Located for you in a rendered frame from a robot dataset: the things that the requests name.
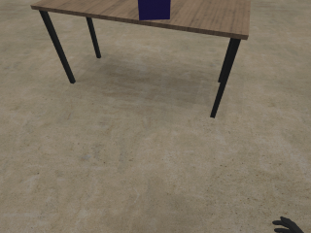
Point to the carton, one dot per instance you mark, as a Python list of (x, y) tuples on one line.
[(154, 9)]

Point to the robot right hand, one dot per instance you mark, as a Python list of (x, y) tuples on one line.
[(286, 222)]

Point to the table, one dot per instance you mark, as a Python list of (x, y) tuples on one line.
[(223, 18)]

